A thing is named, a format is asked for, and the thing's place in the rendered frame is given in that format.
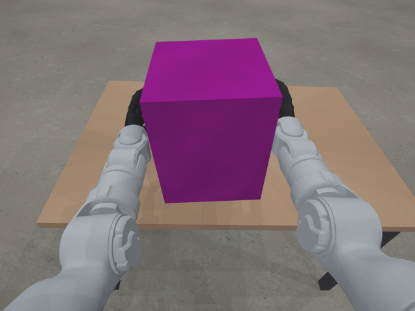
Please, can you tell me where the robot right upper arm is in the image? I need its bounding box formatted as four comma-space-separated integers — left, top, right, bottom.
296, 196, 415, 311

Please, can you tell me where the robot right forearm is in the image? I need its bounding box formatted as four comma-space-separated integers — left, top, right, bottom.
271, 117, 383, 241

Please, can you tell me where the table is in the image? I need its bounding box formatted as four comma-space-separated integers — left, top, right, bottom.
36, 80, 415, 290

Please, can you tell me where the carton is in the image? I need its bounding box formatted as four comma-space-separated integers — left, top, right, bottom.
139, 38, 283, 203

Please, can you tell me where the robot left forearm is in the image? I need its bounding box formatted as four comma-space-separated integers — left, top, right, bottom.
59, 125, 151, 267

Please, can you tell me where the right robot hand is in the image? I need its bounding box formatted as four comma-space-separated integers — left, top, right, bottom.
276, 79, 295, 118

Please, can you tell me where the robot left upper arm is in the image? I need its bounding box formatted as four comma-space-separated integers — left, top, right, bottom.
3, 213, 141, 311

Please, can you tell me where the left robot hand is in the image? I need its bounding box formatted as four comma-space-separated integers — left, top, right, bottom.
124, 88, 146, 130

